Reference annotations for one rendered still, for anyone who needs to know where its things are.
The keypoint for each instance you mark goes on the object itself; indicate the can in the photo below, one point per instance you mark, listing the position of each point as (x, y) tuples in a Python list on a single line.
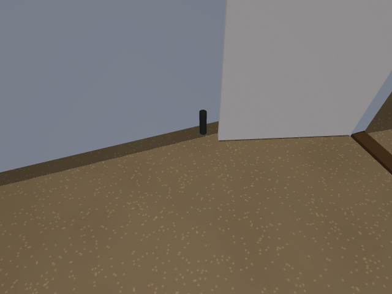
[(202, 114)]

